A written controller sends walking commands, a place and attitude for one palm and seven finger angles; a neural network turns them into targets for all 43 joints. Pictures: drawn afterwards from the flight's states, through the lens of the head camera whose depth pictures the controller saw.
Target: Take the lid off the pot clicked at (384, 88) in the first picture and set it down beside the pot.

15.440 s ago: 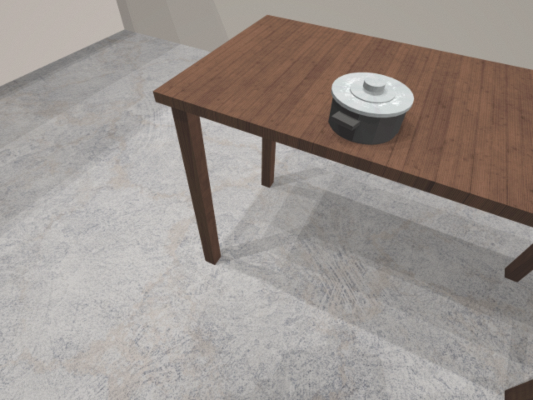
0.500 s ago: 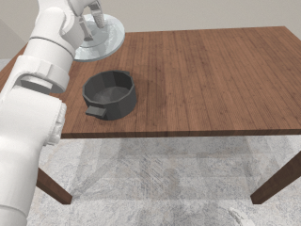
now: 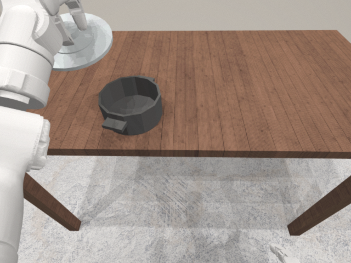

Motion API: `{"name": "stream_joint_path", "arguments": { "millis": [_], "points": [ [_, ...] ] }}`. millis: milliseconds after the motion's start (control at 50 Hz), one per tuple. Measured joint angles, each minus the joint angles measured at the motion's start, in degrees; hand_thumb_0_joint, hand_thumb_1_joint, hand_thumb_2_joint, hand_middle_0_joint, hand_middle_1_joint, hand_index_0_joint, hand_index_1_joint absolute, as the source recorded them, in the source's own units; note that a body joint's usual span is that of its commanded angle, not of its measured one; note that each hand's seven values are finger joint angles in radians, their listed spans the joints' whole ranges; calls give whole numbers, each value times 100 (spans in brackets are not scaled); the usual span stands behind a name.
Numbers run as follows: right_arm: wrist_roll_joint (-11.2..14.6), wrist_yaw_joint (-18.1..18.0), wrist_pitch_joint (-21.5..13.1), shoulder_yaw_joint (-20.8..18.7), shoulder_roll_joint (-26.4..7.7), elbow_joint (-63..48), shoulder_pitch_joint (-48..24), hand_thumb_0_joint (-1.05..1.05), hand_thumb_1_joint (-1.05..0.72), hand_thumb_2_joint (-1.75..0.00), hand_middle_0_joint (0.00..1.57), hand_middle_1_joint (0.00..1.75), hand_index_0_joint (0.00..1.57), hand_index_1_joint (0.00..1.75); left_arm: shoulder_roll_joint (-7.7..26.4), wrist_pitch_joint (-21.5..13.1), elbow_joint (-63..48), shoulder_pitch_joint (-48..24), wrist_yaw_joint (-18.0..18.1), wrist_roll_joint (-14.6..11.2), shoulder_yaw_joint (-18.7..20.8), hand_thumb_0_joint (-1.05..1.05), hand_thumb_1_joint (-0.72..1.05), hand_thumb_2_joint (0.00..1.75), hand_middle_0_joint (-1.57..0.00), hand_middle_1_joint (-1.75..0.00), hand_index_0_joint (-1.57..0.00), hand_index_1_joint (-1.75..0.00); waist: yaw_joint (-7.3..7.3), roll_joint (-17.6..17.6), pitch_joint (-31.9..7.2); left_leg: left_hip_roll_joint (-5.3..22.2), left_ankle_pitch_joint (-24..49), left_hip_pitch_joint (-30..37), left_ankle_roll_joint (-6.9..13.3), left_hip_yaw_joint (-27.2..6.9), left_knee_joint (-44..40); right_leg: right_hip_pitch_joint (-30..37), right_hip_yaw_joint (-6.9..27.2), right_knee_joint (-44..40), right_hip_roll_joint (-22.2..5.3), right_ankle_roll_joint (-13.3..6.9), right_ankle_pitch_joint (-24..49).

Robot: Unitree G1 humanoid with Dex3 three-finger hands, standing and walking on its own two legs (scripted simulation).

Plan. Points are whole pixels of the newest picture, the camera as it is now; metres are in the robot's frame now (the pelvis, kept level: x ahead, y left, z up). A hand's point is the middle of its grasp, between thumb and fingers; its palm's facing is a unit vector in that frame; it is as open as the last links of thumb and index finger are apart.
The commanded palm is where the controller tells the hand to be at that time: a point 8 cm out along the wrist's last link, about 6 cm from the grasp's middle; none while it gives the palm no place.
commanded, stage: move the lid sideways beside the pot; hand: left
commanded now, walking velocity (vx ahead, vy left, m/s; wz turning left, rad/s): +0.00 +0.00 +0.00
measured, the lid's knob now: (67, 31) +0.50 +0.22 +0.28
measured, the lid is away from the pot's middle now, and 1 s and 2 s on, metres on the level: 0.10 0.22 0.23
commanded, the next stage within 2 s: lower the lid onto the table in 1.32 s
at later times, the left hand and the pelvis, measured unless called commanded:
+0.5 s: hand (29, 28) +0.46 +0.27 +0.31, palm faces -0.14 -0.10 -0.98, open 7.1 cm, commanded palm +0.45 +0.27 +0.38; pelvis +0.00 +0.01 +0.00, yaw +0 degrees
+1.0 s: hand out of the picture +0.44 +0.32 +0.30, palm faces -0.16 -0.12 -0.98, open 7.1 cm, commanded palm +0.45 +0.32 +0.38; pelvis +0.00 +0.00 +0.00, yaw +0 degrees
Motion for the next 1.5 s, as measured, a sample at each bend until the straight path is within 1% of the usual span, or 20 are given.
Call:
{"name": "stream_joint_path", "arguments": {
  "millis": [240, 300, 400, 500, 620, 680, 740, 860, 980, 1060, 1260, 1360, 1440, 1500],
  "points": [
    [20, -1, 79, 11, 26, 7, 55, 0, -90, -90, 20, 30, 20, 30, 392, -209, 296, -18, 13, 149, 273, 2, 33, 65, -68, -92, -70, -93, -57, 23, 6, -4, 8, -97, 28, 7, 16, -64, 7, -62, -3, 28, 53],
    [40, 2, 95, -4, 22, 24, 104, 0, -90, -90, 20, 30, 20, 30, 465, -210, 343, -44, 21, 159, 210, 2, 33, 65, -68, -92, -70, -93, -64, 24, 15, -6, 6, -113, 31, -10, 27, -55, -10, -86, -3, 28, 61],
    [54, -5, 126, -5, 5, 67, 139, 0, -90, -90, 20, 30, 20, 30, 572, -271, 421, -76, 16, 182, 239, 2, 33, 65, -68, -92, -70, -93, -83, 14, 43, -8, 15, -136, 35, -28, 24, -60, -27, -116, -2, 27, 81],
    [54, 0, 119, -32, -22, 52, 185, 0, -90, -90, 20, 30, 20, 30, 684, -362, 321, 8, 36, 208, 398, 2, 33, 64, -68, -92, -70, -93, -95, 33, 29, -1, 13, -160, 37, -22, 34, -76, -20, -132, 4, 28, 95],
    [62, 11, 230, -26, -54, 4, 162, 0, -90, -90, 20, 30, 20, 30, 858, -399, 473, 19, 20, 267, 600, 2, 33, 64, -68, -92, -70, -93, -123, 58, 34, 18, 0, -159, 38, 1, 53, -79, 7, -130, 21, 34, 102],
    [86, -1, 273, -29, -56, -17, 157, 0, -90, -90, 20, 30, 20, 30, 947, -390, 552, -7, 8, 291, 550, 2, 33, 64, -68, -92, -70, -93, -126, 55, 55, 24, 0, -158, 34, -6, 57, -73, 1, -130, 28, 29, 103],
    [81, -1, 271, -32, -63, -32, 171, 0, -90, -90, 20, 30, 20, 30, 1027, -447, 463, 63, 9, 318, 632, 2, 33, 64, -68, -92, -70, -93, -110, 58, 60, 30, 5, -161, 29, -17, 59, -67, -10, -140, 36, 21, 109],
    [99, -33, 332, 1, -65, 3, 121, 0, -90, -90, 20, 30, 20, 30, 1168, -499, 710, -24, 5, 362, 609, 2, 33, 64, -68, -92, -70, -93, -117, 45, 103, 42, 8, -157, 18, -56, 64, -34, -47, -172, 53, 14, 123],
    [117, -72, 295, 6, -69, 33, 140, 0, -90, -90, 20, 30, 20, 30, 1346, -623, 784, -19, 10, 373, 603, 2, 33, 64, -68, -92, -70, -93, -121, 35, 126, 57, 5, -169, 9, -77, 64, -14, -67, -228, 71, 4, 144],
    [109, -76, 310, 9, -78, 52, 160, 0, -90, -90, 20, 30, 20, 30, 1462, -714, 830, -5, 7, 422, 756, 2, 33, 64, -68, -92, -70, -93, -130, 31, 127, 65, -10, -170, 11, -71, 67, -5, -60, -256, 78, 8, 149],
    [134, -66, 420, -1, -110, 64, 208, 0, -90, -90, 20, 30, 20, 30, 1735, -779, 1002, -37, 6, 482, 826, 2, 33, 64, -68, -92, -70, -93, -156, 48, 151, 75, -45, -204, 21, -57, 84, -7, -46, -322, 86, 20, 165],
    [149, -73, 386, -9, -100, 108, 244, 0, -90, -90, 20, 30, 20, 30, 1741, -782, 990, -71, -25, 489, 681, 2, 33, 64, -68, -92, -70, -93, -137, 29, 189, 67, -36, -222, 25, -74, 66, -4, -65, -367, 82, 20, 181],
    [142, -87, 336, -2, -84, 144, 257, 0, -90, -90, 20, 30, 20, 30, 1717, -847, 949, -71, -10, 485, 710, 2, 33, 64, -68, -92, -70, -93, -144, 11, 173, 63, -47, -241, 27, -77, 69, -13, -69, -383, 79, 25, 179],
    [141, -63, 294, -12, -82, 163, 259, 0, -90, -90, 20, 30, 20, 30, 1653, -718, 1129, -203, 1, 465, 689, 2, 33, 64, -68, -92, -70, -93, -173, 5, 156, 59, -62, -254, 30, -78, 79, -20, -70, -385, 75, 23, 170]
  ]
}}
